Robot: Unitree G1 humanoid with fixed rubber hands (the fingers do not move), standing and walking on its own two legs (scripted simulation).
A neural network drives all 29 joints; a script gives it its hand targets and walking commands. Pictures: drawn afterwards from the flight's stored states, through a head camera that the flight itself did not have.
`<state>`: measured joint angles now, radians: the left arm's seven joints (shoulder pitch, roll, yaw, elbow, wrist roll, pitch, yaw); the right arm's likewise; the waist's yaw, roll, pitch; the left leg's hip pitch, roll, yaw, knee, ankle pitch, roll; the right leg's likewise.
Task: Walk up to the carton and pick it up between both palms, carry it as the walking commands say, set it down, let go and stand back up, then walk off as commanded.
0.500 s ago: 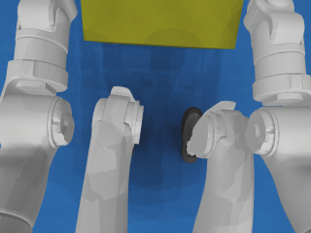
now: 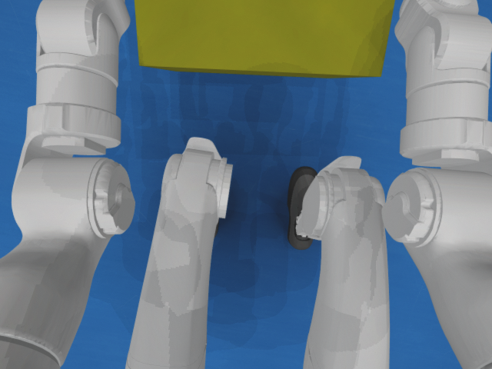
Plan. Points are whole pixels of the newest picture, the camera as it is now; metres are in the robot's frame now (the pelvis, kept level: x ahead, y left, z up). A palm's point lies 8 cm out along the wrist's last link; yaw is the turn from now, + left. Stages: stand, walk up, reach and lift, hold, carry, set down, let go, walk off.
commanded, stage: reach and lift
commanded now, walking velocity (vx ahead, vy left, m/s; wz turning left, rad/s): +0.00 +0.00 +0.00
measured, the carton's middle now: out of the picture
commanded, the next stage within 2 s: none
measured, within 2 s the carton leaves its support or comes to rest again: neither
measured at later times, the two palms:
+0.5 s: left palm out of the picture +0.52 +0.22 -0.04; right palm out of the picture +0.54 -0.13 -0.03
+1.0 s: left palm out of the picture +0.50 +0.21 +0.03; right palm out of the picture +0.53 -0.14 +0.03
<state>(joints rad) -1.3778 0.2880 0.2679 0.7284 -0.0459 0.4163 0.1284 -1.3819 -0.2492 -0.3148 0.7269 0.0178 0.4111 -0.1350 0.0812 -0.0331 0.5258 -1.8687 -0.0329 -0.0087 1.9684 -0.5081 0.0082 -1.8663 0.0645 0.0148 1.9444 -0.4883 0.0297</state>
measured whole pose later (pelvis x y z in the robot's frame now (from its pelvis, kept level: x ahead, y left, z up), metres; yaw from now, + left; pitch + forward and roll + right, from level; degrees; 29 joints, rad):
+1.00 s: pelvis +0.00 +0.00 +0.11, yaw +0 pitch +15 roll -1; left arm -1.18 0.19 0.30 0.59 0.00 0.46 0.13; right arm -1.18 -0.20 -0.30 0.62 0.01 0.45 -0.13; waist 0.06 -0.02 0.52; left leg -1.43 -0.03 -0.02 1.63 -0.47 0.00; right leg -1.43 0.06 0.03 1.61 -0.45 0.02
